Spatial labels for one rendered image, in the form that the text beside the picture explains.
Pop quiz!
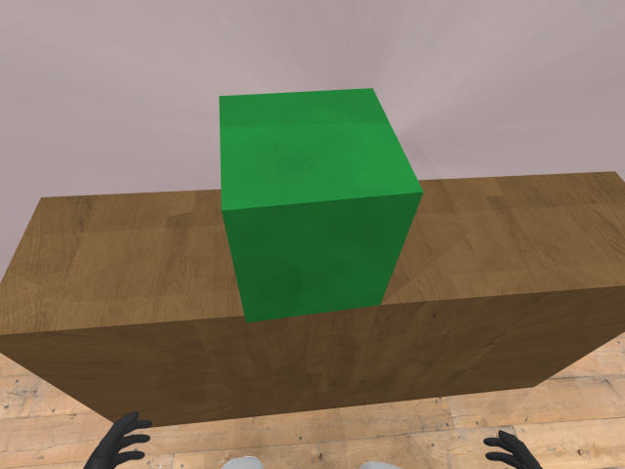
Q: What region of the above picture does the carton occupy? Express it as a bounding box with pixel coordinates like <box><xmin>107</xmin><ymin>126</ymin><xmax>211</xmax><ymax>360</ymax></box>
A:
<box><xmin>219</xmin><ymin>88</ymin><xmax>423</xmax><ymax>322</ymax></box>

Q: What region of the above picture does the robot right hand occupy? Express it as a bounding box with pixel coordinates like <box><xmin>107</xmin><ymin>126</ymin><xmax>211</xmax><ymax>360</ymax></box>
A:
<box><xmin>483</xmin><ymin>430</ymin><xmax>543</xmax><ymax>469</ymax></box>

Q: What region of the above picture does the robot left hand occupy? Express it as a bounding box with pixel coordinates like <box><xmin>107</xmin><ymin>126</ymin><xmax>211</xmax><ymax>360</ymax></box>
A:
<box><xmin>83</xmin><ymin>411</ymin><xmax>152</xmax><ymax>469</ymax></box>

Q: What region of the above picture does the pedestal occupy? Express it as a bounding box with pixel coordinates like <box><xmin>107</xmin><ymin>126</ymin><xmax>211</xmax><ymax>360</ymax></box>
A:
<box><xmin>0</xmin><ymin>171</ymin><xmax>625</xmax><ymax>428</ymax></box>

